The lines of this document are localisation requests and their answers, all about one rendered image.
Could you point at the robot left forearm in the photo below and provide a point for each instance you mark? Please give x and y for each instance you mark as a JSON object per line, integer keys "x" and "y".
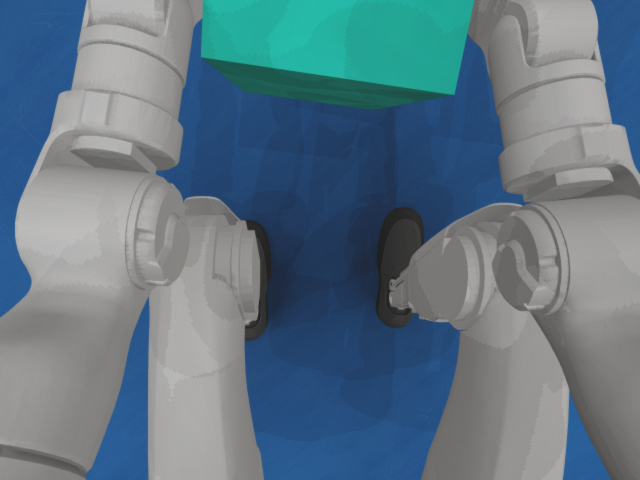
{"x": 123, "y": 108}

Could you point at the robot right forearm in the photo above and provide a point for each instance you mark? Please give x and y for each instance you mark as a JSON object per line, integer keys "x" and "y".
{"x": 548, "y": 82}

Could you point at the robot left upper arm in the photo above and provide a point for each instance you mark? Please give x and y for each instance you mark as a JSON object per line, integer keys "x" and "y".
{"x": 95, "y": 242}

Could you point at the left robot thigh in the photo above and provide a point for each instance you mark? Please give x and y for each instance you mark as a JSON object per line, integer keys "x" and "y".
{"x": 199, "y": 419}

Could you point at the robot right upper arm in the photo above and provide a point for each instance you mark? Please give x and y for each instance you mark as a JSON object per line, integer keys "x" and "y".
{"x": 574, "y": 264}

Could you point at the carton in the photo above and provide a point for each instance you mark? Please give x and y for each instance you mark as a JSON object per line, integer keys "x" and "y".
{"x": 368, "y": 54}

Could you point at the robot right foot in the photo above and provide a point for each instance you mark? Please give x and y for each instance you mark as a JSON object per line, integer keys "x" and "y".
{"x": 401, "y": 235}

